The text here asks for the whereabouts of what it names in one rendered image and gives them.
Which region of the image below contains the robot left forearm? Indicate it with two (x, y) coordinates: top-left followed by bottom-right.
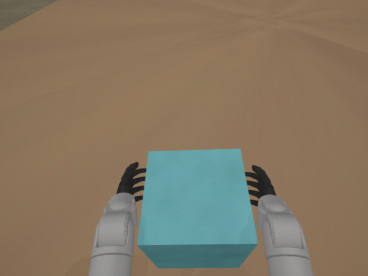
(89, 193), (137, 276)

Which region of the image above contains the robot left hand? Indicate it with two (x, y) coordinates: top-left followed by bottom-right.
(116, 162), (146, 202)

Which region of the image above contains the carton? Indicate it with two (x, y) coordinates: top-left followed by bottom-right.
(137, 148), (258, 269)

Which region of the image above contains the robot right forearm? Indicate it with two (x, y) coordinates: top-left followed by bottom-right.
(257, 194), (314, 276)

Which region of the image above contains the robot right hand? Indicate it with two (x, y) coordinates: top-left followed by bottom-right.
(245, 165), (276, 207)

